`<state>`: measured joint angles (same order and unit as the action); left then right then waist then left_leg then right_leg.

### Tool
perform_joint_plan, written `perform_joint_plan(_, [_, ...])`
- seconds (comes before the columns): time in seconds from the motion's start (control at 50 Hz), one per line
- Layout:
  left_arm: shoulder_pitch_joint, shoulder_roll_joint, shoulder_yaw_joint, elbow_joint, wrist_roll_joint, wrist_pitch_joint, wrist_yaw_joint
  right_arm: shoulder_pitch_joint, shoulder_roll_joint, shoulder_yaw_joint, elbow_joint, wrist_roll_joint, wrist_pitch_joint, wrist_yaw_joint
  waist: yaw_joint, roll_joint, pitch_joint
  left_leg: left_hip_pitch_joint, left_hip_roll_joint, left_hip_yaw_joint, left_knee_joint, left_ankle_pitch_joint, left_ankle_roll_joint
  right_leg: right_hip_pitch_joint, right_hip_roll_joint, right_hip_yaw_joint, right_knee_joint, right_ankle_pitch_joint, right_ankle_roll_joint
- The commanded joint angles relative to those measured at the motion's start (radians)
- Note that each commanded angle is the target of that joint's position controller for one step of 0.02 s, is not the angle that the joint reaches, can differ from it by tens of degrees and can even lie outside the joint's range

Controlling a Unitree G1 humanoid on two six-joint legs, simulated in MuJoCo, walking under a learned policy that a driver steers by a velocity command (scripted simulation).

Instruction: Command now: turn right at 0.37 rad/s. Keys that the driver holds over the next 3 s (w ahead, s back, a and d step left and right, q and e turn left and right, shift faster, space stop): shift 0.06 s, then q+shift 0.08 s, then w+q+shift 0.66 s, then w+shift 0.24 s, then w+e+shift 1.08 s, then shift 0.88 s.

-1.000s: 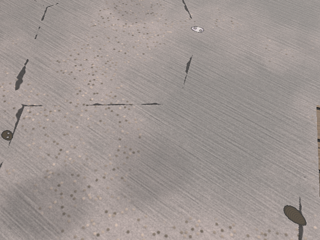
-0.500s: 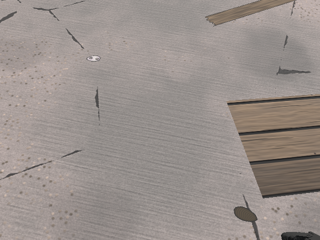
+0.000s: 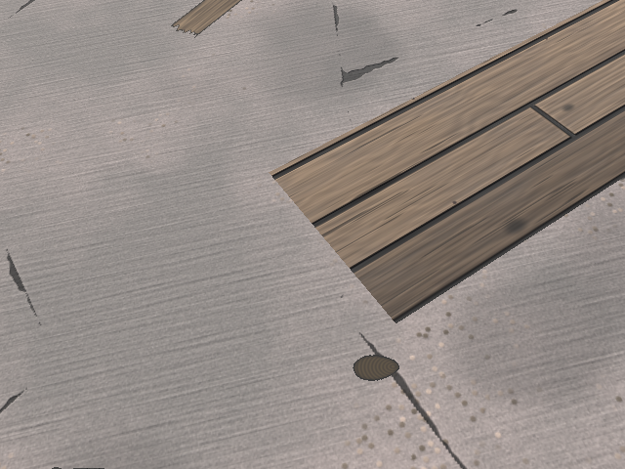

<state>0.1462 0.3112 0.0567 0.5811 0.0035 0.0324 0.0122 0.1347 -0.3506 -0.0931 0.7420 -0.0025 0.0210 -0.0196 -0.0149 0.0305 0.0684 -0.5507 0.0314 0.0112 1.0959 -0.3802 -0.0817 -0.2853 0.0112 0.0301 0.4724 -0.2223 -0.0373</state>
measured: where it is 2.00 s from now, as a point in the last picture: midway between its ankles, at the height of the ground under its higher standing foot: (94, 185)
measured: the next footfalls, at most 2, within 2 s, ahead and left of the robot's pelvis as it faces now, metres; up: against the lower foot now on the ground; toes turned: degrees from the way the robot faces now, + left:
left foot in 0.28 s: +0.03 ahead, +0.12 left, +0.00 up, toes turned +6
right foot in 0.68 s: +0.45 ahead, -0.04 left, +0.00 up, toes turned +30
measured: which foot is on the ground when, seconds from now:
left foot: up 0.00-0.26, down 0.28-0.68, up 0.70-1.00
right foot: down 0.00-0.28, up 0.30-0.66, down 0.68-1.00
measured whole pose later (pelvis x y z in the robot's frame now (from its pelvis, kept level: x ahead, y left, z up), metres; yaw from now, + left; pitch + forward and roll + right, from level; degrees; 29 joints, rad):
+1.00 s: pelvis +0.46 +0.16 -0.02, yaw +39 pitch +2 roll -4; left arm 0.49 0.34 0.09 0.88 -0.01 -0.10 0.00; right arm 0.04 -0.31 -0.03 0.54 0.03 -0.04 0.04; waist 0.11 0.03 0.01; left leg -0.82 0.11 -0.03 0.94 -0.09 0.06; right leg 0.16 -0.01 -0.16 0.20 -0.37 0.08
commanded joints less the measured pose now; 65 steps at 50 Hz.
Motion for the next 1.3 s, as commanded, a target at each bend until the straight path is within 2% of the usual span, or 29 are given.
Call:
perform_joint_plan(0.02, [-0.021, 0.138, 0.033, -0.049, 0.003, -0.019, 0.012, -0.001, -0.051, -0.003, -0.06, 0.004, -0.008, -0.001, 0.013, -0.157, -0.186, 0.002, 0.014, -0.035, -0.107, 0.053, -0.009, 0.194, -0.231, 0.172, -0.098, 0.515, -0.19])
perform_joint_plan(0.14, [-0.038, 0.076, 0.002, 0.025, 0.024, -0.029, -0.007, 0.017, -0.029, 0.019, -0.044, 0.011, 0.0, 0.019, 0.032, -0.185, -0.142, 0.256, 0.028, -0.005, -0.407, 0.083, 0.015, 0.07, -0.231, 0.14, -0.114, 0.277, -0.18])
perform_joint_plan(0.2, [0.017, 0.197, 0.042, 0.057, -0.008, -0.032, -0.008, 0.038, -0.072, 0.012, -0.053, 0.035, -0.011, 0.028, 0.049, -0.205, -0.069, 0.249, -0.027, 0.079, -0.425, 0.006, 0.092, 0.0, -0.253, 0.229, -0.217, -0.536, -0.158])
perform_joint_plan(0.26, [-0.055, 0.131, 0.03, 0.051, -0.027, -0.057, -0.002, 0.196, -0.035, 0.015, 0.016, 0.05, -0.042, 0.031, -0.041, -0.12, 0.031, 0.33, 0.002, 0.031, -0.573, -0.081, 0.216, -0.098, -0.244, 0.192, -0.126, -0.558, -0.109])
perform_joint_plan(0.28, [-0.117, 0.067, 0.018, 0.022, -0.023, -0.07, -0.002, 0.341, -0.062, 0.004, 0.07, 0.042, -0.058, 0.029, -0.086, 0.032, 0.022, 0.46, 0.1, -0.159, -0.684, -0.183, 0.276, -0.235, -0.16, 0.06, 0.141, -0.45, -0.056])
perform_joint_plan(0.3, [-0.209, 0.011, 0.002, -0.06, -0.04, -0.104, -0.01, 0.433, -0.176, -0.028, 0.086, 0.035, -0.082, 0.036, -0.108, 0.268, 0.044, 0.582, 0.283, -0.689, -0.918, -0.512, 0.435, -0.525, 0.048, -0.091, 0.468, -0.33, 0.036])
perform_joint_plan(0.32, [-0.246, 0.05, 0.009, -0.071, -0.058, -0.14, -0.013, 0.388, -0.151, -0.019, 0.053, 0.007, -0.106, 0.043, -0.114, 0.189, 0.081, 0.618, 0.343, -0.867, -1.011, -0.54, 0.472, -0.667, 0.027, 0.049, 0.596, -0.331, 0.019])
perform_joint_plan(0.34, [-0.227, 0.073, 0.016, -0.062, -0.062, -0.166, -0.026, 0.33, -0.105, -0.006, 0.03, 0.001, -0.122, 0.038, -0.076, 0.138, 0.087, 0.658, 0.317, -0.789, -0.98, -0.401, 0.436, -0.704, -0.012, 0.088, 0.626, -0.218, 0.007])
perform_joint_plan(0.4, [-0.219, 0.074, 0.026, -0.039, -0.004, -0.189, -0.046, 0.345, -0.039, 0.013, 0.011, 0.03, -0.109, 0.021, -0.059, 0.039, 0.016, 0.695, 0.21, -0.551, -0.938, -0.154, 0.358, -0.648, -0.038, 0.064, 0.505, -0.046, 0.024])
perform_joint_plan(0.54, [-0.334, 0.004, 0.009, -0.07, -0.026, -0.184, -0.068, 0.376, -0.068, 0.008, -0.017, 0.041, -0.073, -0.026, -0.085, 0.119, 0.045, 0.345, 0.106, -0.38, -0.938, 0.046, 0.302, -0.269, 0.051, -0.014, 0.113, 0.186, 0.111])
perform_joint_plan(0.64, [-0.181, 0.125, 0.059, -0.05, -0.054, -0.19, -0.044, 0.324, -0.089, -0.002, -0.041, 0.046, -0.068, -0.02, 0.027, 0.189, -0.038, 0.349, 0.119, -0.424, -0.758, 0.436, 0.231, 0.049, 0.044, 0.001, 0.021, 0.093, 0.075])
perform_joint_plan(0.68, [0.257, 0.212, 0.094, 0.025, -0.051, -0.171, -0.012, 0.262, -0.023, 0.023, -0.099, -0.009, -0.069, -0.005, 0.231, 0.078, -0.385, 0.112, -0.001, -0.323, -0.199, 0.443, 0.164, 0.648, -0.141, 0.151, 0.103, -0.116, -0.003])
perform_joint_plan(0.7, [0.334, 0.294, 0.097, 0.06, -0.009, -0.16, -0.023, 0.421, 0.14, 0.067, -0.149, 0.042, -0.089, 0.001, 0.116, -0.421, -0.575, -0.204, -0.107, -0.247, 0.179, -0.183, 0.128, 0.916, -0.439, 0.788, -0.115, -0.611, -0.173])
perform_joint_plan(0.72, [0.26, 0.192, 0.075, 0.041, -0.005, -0.161, -0.029, 0.372, 0.035, 0.054, -0.132, 0.097, -0.089, -0.007, 0.128, -0.42, -0.426, -0.334, -0.02, -0.207, 0.329, -0.108, 0.13, 0.795, -0.447, 0.899, -0.226, -0.731, -0.163])
perform_joint_plan(0.74, [0.21, 0.124, 0.06, 0.042, -0.016, -0.155, -0.018, 0.241, -0.039, 0.037, -0.141, 0.081, -0.088, -0.005, 0.157, -0.308, -0.255, -0.384, 0.022, -0.156, 0.347, -0.021, 0.136, 0.661, -0.409, 0.689, -0.215, -0.579, -0.133])
perform_joint_plan(0.78, [0.184, 0.084, 0.048, 0.086, 0.009, -0.139, -0.01, 0.118, -0.033, 0.032, -0.158, 0.033, -0.083, 0.01, 0.125, -0.099, -0.108, -0.302, 0.096, -0.132, 0.276, 0.054, 0.143, 0.414, -0.333, 0.403, -0.215, -0.229, -0.11])
perform_joint_plan(0.84, [0.135, 0.028, 0.026, 0.132, 0.004, -0.148, -0.013, 0.094, 0.055, 0.05, -0.2, 0.06, -0.051, 0.033, 0.044, -0.148, -0.006, -0.251, 0.15, -0.141, 0.219, 0.036, 0.143, 0.216, -0.311, 0.246, -0.297, -0.119, -0.12])
perform_joint_plan(0.92, [0.104, 0.09, 0.039, 0.158, -0.01, -0.162, -0.018, 0.038, 0.054, 0.067, -0.225, 0.036, -0.045, 0.044, -0.016, -0.081, 0.088, -0.287, 0.135, -0.155, 0.036, 0.2, 0.125, 0.129, -0.3, 0.046, -0.39, 0.031, -0.124])
perform_joint_plan(1.02, [0.227, 0.18, 0.052, 0.205, -0.027, -0.153, -0.018, -0.17, 0.024, 0.068, -0.264, 0.03, -0.082, 0.085, 0.04, -0.01, 0.132, -0.064, 0.04, 0.021, -0.343, 0.369, 0.173, 0.185, -0.278, -0.148, -0.473, 0.303, -0.098])
perform_joint_plan(1.06, [0.273, 0.237, 0.054, 0.23, -0.023, -0.135, -0.013, -0.144, -0.03, 0.041, -0.28, 0.029, -0.084, 0.084, -0.018, -0.106, 0.038, 0.059, -0.047, 0.084, -0.378, 0.245, 0.211, 0.322, -0.306, -0.163, -0.29, 0.892, -0.092])
perform_joint_plan(1.1, [0.254, 0.256, 0.04, 0.252, -0.014, -0.115, -0.004, 0.25, -0.13, -0.02, -0.19, 0.035, -0.065, 0.058, -0.267, -0.163, -0.187, 0.595, -0.083, 0.08, -0.444, 0.246, 0.252, 0.182, -0.273, -0.159, 0.172, 1.111, -0.061])
perform_joint_plan(1.12, [0.316, 0.129, 0.003, 0.222, -0.009, -0.123, -0.007, 0.386, -0.215, -0.041, -0.136, 0.018, -0.056, 0.035, -0.248, -0.009, -0.327, 1.007, 0.11, -0.218, -0.407, 0.047, 0.264, -0.179, -0.171, -0.111, 0.585, 0.482, -0.014])
perform_joint_plan(1.14, [0.426, 0.004, -0.04, 0.195, -0.041, -0.154, -0.016, 0.386, -0.28, -0.041, -0.145, -0.004, -0.075, 0.037, -0.136, 0.274, -0.567, 1.091, 0.353, -0.776, -0.668, -0.389, 0.35, -0.325, -0.013, 0.077, 0.924, -0.24, -0.005])
perform_joint_plan(1.16, [0.289, 0.122, -0.006, 0.185, -0.083, -0.167, -0.013, 0.38, -0.156, -0.013, -0.135, -0.01, -0.092, 0.047, -0.181, 0.136, -0.48, 0.993, 0.329, -0.794, -0.787, -0.455, 0.286, -0.402, -0.042, 0.167, 0.997, -0.211, -0.02])
perform_joint_plan(1.18, [0.188, 0.116, -0.001, 0.147, -0.101, -0.169, -0.009, 0.344, -0.125, -0.002, -0.111, -0.009, -0.105, 0.051, -0.159, 0.103, -0.267, 0.832, 0.323, -0.658, -0.806, -0.31, 0.274, -0.484, -0.062, 0.13, 0.998, -0.16, -0.013])
perform_joint_plan(1.2, [0.152, 0.082, -0.008, 0.14, -0.074, -0.165, -0.001, 0.282, -0.11, 0.001, -0.092, -0.009, -0.117, 0.054, -0.105, -0.003, -0.161, 0.683, 0.296, -0.525, -0.81, -0.142, 0.253, -0.478, -0.113, 0.117, 0.938, -0.102, -0.013])
perform_joint_plan(1.22, [0.174, 0.067, -0.004, 0.147, -0.05, -0.15, 0.0, 0.217, -0.071, 0.007, -0.082, -0.018, -0.127, 0.055, -0.043, 0.028, -0.123, 0.552, 0.267, -0.421, -0.822, -0.072, 0.244, -0.422, -0.158, 0.115, 0.891, -0.021, -0.014])
perform_joint_plan(1.24, [0.236, 0.053, -0.002, 0.171, -0.057, -0.126, -0.007, 0.172, -0.024, 0.015, -0.079, -0.03, -0.138, 0.056, 0.006, 0.078, -0.12, 0.457, 0.253, -0.341, -0.841, -0.013, 0.237, -0.338, -0.193, 0.128, 0.882, 0.032, -0.009])
perform_joint_plan(1.3, [0.224, 0.017, 0.004, 0.196, -0.061, -0.066, -0.02, 0.121, 0.035, 0.02, -0.04, -0.004, -0.155, 0.052, 0.036, 0.046, -0.029, 0.381, 0.207, -0.104, -0.929, 0.163, 0.195, -0.341, -0.216, 0.104, 0.822, 0.071, -0.001])
Over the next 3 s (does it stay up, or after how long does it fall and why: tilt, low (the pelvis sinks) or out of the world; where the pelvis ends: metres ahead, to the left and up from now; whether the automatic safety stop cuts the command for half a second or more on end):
stays up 1.66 0.65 -0.01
